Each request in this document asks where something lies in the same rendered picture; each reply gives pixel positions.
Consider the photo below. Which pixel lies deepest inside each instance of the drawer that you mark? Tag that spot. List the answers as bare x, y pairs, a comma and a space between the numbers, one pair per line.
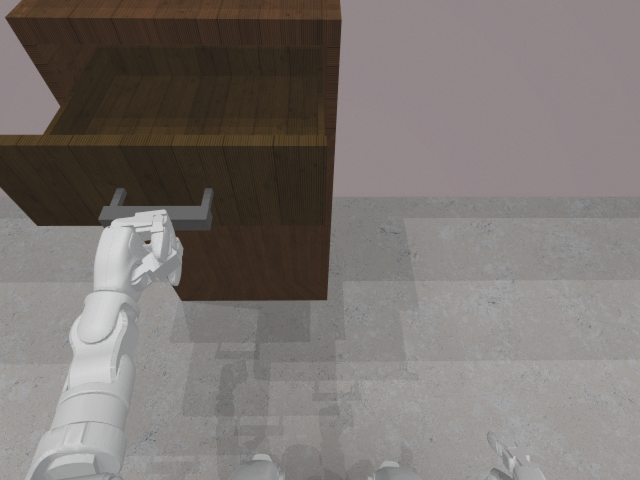
164, 122

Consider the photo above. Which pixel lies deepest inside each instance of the robot right shin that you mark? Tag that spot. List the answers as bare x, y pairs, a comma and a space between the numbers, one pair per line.
389, 464

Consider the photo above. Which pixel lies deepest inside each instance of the robot left hand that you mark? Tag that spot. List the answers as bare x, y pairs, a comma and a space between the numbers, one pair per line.
120, 251

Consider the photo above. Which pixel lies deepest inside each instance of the handle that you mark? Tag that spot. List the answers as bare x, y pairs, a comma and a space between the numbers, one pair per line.
182, 217

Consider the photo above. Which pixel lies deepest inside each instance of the robot left forearm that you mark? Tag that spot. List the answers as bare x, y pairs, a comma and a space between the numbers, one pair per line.
87, 433

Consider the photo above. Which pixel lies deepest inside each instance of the cabinet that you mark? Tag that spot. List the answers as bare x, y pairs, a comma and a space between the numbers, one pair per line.
225, 263

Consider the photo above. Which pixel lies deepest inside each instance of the robot right hand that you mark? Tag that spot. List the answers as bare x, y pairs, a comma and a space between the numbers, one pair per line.
515, 459

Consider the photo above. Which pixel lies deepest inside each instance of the robot left shin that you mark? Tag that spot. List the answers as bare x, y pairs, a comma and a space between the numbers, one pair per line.
262, 457

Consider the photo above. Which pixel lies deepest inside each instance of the robot shin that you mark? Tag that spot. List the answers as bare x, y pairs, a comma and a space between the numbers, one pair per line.
262, 457
389, 464

